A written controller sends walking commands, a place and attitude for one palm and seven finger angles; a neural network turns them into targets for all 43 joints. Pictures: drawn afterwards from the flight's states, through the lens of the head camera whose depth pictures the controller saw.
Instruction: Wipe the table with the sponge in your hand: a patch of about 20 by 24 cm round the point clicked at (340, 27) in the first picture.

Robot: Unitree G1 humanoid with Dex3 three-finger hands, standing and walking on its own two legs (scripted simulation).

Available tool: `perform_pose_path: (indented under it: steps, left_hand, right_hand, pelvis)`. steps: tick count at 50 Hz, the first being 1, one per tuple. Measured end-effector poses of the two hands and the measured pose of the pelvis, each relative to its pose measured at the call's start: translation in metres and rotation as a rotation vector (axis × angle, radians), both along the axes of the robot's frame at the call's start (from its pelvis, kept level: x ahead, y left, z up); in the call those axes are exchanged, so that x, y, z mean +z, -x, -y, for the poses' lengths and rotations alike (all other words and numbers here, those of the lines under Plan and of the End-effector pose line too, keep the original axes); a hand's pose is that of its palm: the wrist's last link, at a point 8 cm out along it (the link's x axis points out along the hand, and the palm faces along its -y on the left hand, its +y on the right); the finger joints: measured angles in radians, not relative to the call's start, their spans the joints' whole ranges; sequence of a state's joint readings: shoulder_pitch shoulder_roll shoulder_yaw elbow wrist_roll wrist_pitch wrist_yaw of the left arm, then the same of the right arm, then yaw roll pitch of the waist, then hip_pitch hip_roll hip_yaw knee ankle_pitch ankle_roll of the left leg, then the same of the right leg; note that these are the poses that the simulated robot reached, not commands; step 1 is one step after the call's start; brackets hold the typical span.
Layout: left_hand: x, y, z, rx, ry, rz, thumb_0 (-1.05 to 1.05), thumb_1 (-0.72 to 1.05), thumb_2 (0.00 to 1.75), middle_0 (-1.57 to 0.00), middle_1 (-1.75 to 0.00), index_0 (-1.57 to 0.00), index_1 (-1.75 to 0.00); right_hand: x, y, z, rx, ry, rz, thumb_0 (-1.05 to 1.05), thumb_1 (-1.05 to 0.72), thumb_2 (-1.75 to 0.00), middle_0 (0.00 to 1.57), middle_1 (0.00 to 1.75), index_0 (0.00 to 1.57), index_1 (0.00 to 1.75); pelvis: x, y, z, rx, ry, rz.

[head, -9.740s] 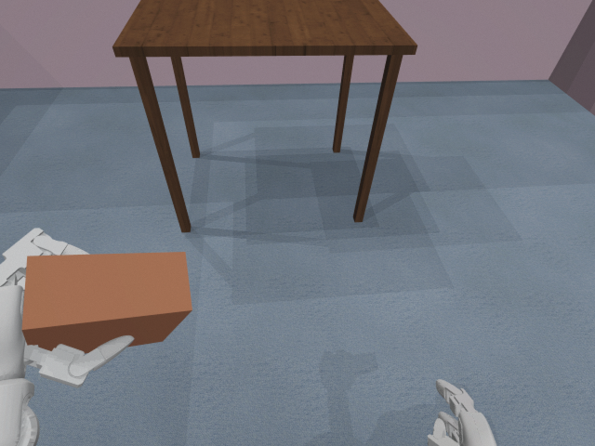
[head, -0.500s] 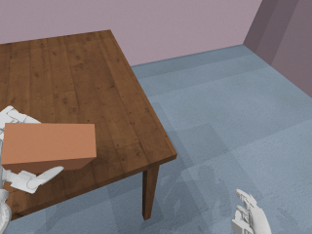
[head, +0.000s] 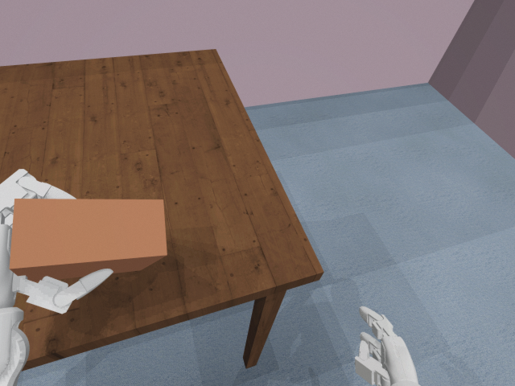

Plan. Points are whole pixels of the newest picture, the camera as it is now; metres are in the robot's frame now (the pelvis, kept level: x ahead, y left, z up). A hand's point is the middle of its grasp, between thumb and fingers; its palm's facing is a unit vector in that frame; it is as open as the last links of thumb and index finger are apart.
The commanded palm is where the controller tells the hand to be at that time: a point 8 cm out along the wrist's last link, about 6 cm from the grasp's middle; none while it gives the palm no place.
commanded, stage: come to a stop and stand still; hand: left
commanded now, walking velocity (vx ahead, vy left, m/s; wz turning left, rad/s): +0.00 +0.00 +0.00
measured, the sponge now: (113, 241) +0.24 +0.21 +0.14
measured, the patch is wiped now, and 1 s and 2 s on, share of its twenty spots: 0.00 0.00 0.00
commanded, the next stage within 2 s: look again from close up in 0.26 s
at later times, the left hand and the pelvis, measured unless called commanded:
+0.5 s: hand (75, 235) +0.23 +0.24 +0.16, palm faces +0.41 -0.84 -0.36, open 10.4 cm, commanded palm +0.17 +0.27 +0.17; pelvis +0.01 -0.01 +0.00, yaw +0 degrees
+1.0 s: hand (85, 237) +0.23 +0.23 +0.16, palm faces +0.40 -0.83 -0.38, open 10.4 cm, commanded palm +0.17 +0.26 +0.17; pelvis +0.00 -0.02 +0.00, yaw -1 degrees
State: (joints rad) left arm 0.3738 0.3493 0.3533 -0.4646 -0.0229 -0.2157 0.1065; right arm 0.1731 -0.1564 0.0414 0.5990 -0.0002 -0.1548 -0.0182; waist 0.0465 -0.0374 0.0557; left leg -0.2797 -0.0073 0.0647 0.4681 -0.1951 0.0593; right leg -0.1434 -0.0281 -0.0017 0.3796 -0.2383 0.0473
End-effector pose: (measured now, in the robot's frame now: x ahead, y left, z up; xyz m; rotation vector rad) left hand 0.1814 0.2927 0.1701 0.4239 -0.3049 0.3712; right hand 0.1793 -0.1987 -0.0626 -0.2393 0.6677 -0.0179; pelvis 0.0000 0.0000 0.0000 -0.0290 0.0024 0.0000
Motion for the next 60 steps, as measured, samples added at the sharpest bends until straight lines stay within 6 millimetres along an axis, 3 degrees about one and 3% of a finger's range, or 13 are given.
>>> perform_pose_path:
  steps: [8, 17, 32, 46, 53, 60]
  left_hand:
    - [0.0, -0.009, 0.003, 0.003, 0.003, -0.024, -0.01, -0.51, 1.01, -0.69, -1.36, -0.7, -1.36]
    - [-0.001, -0.009, 0.006, 0.024, 0.016, -0.038, -0.01, -0.51, 1.01, -0.69, -1.36, -0.7, -1.36]
    - [0.002, -0.009, 0.014, 0.023, 0.003, -0.062, -0.01, -0.51, 1.01, -0.69, -1.36, -0.7, -1.36]
    - [0.003, -0.01, 0.018, 0.028, -0.003, -0.071, -0.01, -0.51, 1.01, -0.69, -1.36, -0.7, -1.36]
    - [0.008, -0.003, 0.035, -0.009, -0.036, -0.063, -0.01, -0.51, 1.01, -0.69, -1.36, -0.7, -1.36]
    - [0.013, 0.018, 0.061, -0.055, -0.09, -0.07, -0.01, -0.51, 1.01, -0.69, -1.36, -0.7, -1.36]
  right_hand:
    - [0.007, -0.015, 0.018, -0.035, 0.03, 0.012, 0.01, -0.91, -0.9, 0.2, 0.3, 0.21, 0.3]
    - [0.005, -0.008, 0.033, -0.075, 0.048, -0.016, 0.01, -0.91, -0.9, 0.2, 0.3, 0.21, 0.3]
    - [-0.009, 0.007, 0.033, -0.099, 0.01, -0.067, 0.01, -0.91, -0.9, 0.2, 0.3, 0.21, 0.3]
    - [-0.005, -0.004, 0.037, -0.095, 0.013, -0.049, 0.01, -0.91, -0.9, 0.2, 0.3, 0.21, 0.3]
    - [-0.004, -0.002, 0.042, -0.078, -0.012, -0.018, 0.01, -0.91, -0.9, 0.2, 0.3, 0.21, 0.3]
    - [-0.014, 0.018, 0.059, -0.073, -0.024, -0.031, 0.01, -0.91, -0.9, 0.2, 0.3, 0.21, 0.3]
  pelvis:
    - [0.001, -0.009, 0.003, -0.001, -0.002, 0.002]
    - [0.001, -0.011, 0.007, -0.001, -0.003, 0.006]
    - [0.002, -0.011, 0.012, 0.001, -0.007, 0.005]
    - [0.002, -0.01, 0.017, -0.002, -0.013, 0.003]
    - [-0.001, 0.003, 0.029, -0.014, -0.014, -0.001]
    - [-0.005, 0.022, 0.048, -0.01, 0.004, -0.01]
